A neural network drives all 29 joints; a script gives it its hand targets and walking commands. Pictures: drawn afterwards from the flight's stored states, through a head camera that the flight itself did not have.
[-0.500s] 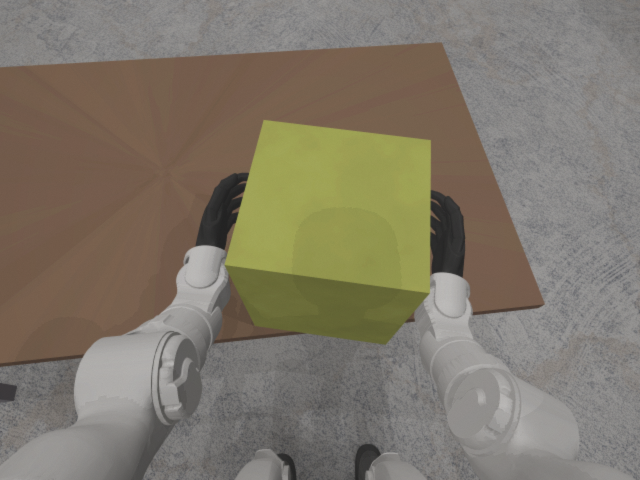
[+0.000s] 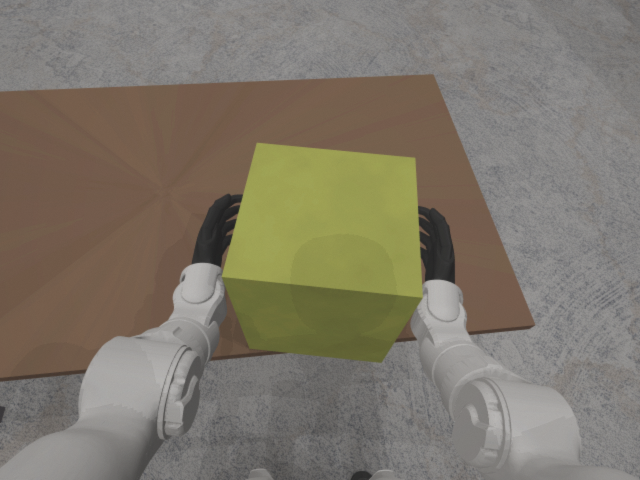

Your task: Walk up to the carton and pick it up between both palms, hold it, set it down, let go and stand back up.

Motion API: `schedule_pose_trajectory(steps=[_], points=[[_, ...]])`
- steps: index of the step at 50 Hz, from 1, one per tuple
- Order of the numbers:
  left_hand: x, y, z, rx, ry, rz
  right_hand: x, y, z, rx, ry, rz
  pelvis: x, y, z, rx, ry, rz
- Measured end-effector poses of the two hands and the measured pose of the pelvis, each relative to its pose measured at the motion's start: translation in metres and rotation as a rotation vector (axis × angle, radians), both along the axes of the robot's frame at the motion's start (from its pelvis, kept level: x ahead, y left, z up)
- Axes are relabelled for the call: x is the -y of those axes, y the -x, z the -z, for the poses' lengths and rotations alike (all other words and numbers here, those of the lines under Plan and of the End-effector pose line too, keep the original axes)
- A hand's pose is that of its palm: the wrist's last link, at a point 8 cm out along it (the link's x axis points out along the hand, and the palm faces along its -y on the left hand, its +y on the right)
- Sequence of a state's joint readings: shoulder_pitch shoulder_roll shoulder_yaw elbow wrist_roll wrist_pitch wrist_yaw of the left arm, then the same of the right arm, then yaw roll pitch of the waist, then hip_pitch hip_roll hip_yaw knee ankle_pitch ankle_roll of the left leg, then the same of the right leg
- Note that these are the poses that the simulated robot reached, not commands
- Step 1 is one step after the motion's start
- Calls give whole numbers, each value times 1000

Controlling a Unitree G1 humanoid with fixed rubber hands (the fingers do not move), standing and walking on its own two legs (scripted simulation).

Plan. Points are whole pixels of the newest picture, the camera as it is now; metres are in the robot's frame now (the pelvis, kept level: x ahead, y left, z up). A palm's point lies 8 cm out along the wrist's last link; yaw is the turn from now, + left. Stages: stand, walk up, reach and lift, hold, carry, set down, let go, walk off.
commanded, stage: reach and lift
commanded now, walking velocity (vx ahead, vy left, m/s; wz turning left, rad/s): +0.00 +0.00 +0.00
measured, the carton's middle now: (324, 262) +0.42 -0.01 -0.05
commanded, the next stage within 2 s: none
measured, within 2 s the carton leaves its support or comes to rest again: leaves its support in 0.04 s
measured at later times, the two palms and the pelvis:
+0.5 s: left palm (196, 200) +0.41 +0.14 +0.11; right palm (480, 221) +0.38 -0.16 +0.12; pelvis +0.00 +0.01 +0.03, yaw +1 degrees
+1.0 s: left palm (195, 202) +0.39 +0.13 +0.13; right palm (489, 214) +0.38 -0.17 +0.13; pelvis +0.00 -0.01 +0.04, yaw +0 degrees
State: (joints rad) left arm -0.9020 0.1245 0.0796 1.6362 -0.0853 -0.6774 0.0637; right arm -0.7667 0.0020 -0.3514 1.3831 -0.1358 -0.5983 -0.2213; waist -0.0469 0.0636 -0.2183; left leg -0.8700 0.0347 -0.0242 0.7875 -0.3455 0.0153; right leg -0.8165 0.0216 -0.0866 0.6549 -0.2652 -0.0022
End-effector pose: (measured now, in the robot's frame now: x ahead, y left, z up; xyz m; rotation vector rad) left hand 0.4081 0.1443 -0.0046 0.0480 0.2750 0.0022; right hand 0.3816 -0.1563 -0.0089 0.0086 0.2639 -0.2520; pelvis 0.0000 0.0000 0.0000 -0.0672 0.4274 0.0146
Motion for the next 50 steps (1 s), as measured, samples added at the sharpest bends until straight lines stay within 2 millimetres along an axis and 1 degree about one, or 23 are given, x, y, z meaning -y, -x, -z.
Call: schedule_pose_trajectory(steps=[4, 8, 11, 19, 23, 26, 31, 38, 44, 50], points=[[-1, -1, -5, -4, -9, 2, -1, -1, -6, -7, 4, 2, -2, -3, 0, 12, 6, -10], [0, -4, -20, 21, -24, 17, -1, -4, -21, 16, 2, 3, -6, -6, -1, 31, 12, -21], [0, -7, -38, 52, -27, 20, -1, -6, -40, 46, -2, 5, -9, -7, -4, 59, 13, -29], [5, -10, -94, 96, -12, 33, 4, -4, -104, 90, -29, 28, -12, -8, -21, 183, -10, -35], [8, -4, -113, 85, 17, 28, 7, 2, -122, 78, -33, 33, -11, -5, -29, 251, -25, -23], [9, 2, -120, 77, 32, 20, 7, 8, -127, 66, -36, 31, -9, -1, -33, 295, -32, -13], [10, 12, -124, 73, 41, 4, 9, 15, -128, 56, -38, 20, -5, 6, -37, 334, -42, 0], [14, 18, -126, 76, 45, -14, 14, 17, -128, 53, -29, 3, 2, 11, -41, 332, -54, 12], [17, 16, -128, 86, 46, -25, 16, 11, -131, 62, -27, -9, 8, 8, -42, 326, -57, 15], [12, 14, -134, 101, 35, -39, 13, 4, -137, 70, -28, -28, 10, -2, -43, 350, -53, 6]])
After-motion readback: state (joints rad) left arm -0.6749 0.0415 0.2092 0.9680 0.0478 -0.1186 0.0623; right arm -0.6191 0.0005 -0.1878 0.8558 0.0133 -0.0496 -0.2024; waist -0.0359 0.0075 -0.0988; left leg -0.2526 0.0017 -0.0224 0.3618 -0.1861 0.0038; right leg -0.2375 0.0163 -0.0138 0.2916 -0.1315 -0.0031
